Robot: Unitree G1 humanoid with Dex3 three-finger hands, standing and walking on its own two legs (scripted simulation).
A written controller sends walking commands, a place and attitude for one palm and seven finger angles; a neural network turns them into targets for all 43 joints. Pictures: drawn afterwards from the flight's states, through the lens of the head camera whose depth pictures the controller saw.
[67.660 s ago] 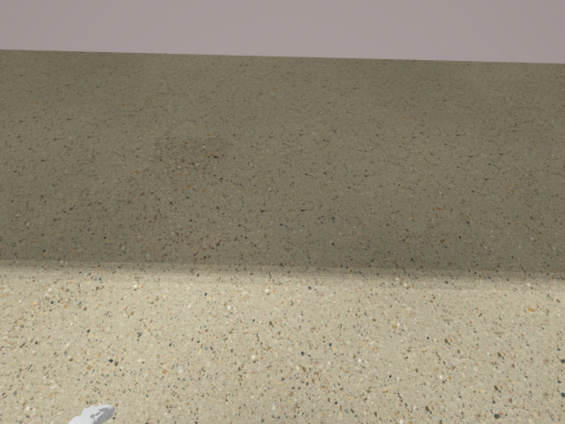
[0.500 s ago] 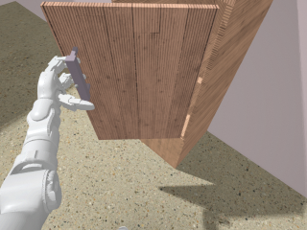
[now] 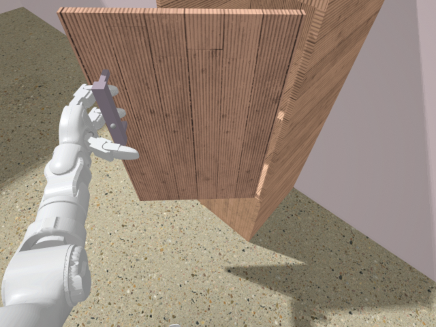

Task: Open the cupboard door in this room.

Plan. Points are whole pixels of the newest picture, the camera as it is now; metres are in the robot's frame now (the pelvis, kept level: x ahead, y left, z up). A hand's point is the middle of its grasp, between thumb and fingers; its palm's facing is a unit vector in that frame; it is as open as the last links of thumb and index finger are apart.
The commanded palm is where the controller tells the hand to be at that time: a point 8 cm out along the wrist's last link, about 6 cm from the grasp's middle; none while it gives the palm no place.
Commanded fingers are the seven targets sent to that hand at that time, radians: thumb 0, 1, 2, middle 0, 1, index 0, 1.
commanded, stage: slide the fingers in behind the handle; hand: left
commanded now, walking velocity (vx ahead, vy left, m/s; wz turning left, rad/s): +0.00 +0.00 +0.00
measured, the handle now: (113, 109) +0.50 +0.20 +0.11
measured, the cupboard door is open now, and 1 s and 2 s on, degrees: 44 43 83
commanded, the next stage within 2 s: close the thumb around the handle in 0.08 s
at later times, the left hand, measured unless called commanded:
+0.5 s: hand (115, 125) +0.46 +0.19 +0.11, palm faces +0.03 -1.00 +0.01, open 11.0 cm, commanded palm +0.43 +0.23 +0.11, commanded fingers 0.00 0.45 0.71 -0.37 -1.30 -0.37 -1.30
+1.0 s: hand (122, 123) +0.46 +0.18 +0.11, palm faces +0.04 -1.00 +0.00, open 5.5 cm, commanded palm +0.43 +0.23 +0.11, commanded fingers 0.00 0.90 0.90 -0.40 -1.35 -0.40 -1.35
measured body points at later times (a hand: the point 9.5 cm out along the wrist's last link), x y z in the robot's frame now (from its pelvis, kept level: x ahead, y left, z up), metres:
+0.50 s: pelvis +0.00 +0.01 +0.00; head +0.06 +0.01 +0.45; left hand +0.45 +0.24 +0.12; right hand +0.05 -0.26 -0.12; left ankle +0.02 +0.10 -0.71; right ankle -0.02 -0.10 -0.71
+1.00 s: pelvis +0.00 +0.00 +0.00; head +0.05 +0.01 +0.44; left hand +0.45 +0.23 +0.12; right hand +0.05 -0.26 -0.12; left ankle +0.02 +0.10 -0.71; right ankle -0.02 -0.10 -0.71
